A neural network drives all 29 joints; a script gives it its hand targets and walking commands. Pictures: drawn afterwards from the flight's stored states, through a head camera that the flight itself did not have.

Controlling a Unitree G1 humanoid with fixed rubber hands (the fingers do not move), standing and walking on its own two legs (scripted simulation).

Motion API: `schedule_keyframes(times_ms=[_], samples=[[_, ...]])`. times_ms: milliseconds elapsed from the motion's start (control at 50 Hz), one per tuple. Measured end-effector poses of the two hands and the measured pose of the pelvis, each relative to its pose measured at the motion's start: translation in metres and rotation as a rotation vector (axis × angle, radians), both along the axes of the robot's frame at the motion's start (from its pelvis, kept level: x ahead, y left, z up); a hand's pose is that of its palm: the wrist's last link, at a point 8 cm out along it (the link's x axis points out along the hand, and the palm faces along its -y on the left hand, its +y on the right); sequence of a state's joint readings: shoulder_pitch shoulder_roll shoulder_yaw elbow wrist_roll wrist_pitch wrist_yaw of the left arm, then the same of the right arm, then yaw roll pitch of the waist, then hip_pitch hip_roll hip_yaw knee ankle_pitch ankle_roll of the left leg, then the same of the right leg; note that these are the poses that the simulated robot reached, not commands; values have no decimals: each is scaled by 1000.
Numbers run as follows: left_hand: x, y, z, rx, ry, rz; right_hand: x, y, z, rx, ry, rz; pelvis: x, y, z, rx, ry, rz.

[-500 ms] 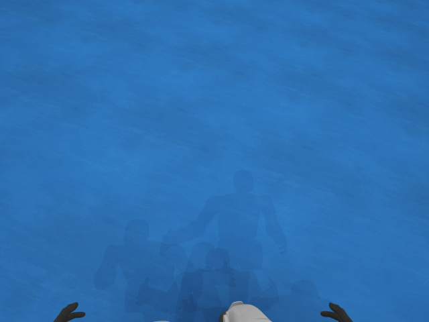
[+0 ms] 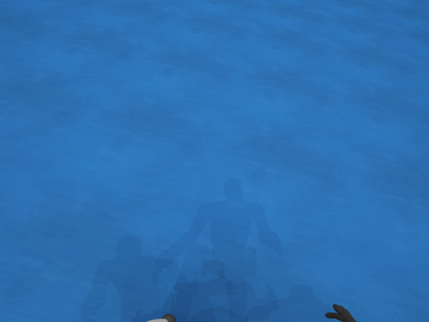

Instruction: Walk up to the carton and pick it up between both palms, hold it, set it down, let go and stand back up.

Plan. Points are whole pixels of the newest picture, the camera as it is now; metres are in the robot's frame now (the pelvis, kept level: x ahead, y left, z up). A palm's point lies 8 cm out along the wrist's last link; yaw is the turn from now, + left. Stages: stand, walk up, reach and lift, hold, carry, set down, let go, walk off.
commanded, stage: walk up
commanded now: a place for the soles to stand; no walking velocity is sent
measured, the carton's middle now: out of the picture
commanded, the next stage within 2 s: none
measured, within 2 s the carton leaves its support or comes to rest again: neither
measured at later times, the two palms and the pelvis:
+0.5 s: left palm out of the picture -0.04 +0.17 -0.10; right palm out of the picture -0.14 -0.37 -0.12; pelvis -0.15 -0.08 +0.01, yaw -16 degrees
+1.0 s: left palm out of the picture -0.10 +0.14 -0.12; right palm out of the picture -0.37 -0.37 -0.09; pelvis -0.31 -0.07 +0.00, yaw -34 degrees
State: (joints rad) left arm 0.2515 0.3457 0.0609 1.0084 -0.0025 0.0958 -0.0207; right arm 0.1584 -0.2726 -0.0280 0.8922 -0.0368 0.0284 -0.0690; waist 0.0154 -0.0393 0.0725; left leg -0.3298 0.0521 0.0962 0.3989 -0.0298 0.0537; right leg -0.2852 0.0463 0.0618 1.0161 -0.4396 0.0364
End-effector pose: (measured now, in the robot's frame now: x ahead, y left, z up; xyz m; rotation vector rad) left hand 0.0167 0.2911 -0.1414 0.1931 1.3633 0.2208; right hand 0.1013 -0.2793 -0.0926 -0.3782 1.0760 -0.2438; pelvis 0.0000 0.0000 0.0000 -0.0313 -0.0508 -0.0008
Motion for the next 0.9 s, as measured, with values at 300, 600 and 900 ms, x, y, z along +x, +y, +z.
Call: schedule_keyframes(times_ms=[300, 600, 900], samples=[[-118, -87, 38, 72, 63, -35, -114, -67, -29, 144, -21, -123, -93, -63, 8, 96, 20, -147], [-43, -130, 28, 3, -176, -387, -302, -86, -21, 84, 74, -398, -180, -74, 4, 74, 37, -334], [-94, -125, 19, -43, -104, -565, -437, -71, 3, -6, 11, -517, -271, -64, 6, -6, 17, -499]])
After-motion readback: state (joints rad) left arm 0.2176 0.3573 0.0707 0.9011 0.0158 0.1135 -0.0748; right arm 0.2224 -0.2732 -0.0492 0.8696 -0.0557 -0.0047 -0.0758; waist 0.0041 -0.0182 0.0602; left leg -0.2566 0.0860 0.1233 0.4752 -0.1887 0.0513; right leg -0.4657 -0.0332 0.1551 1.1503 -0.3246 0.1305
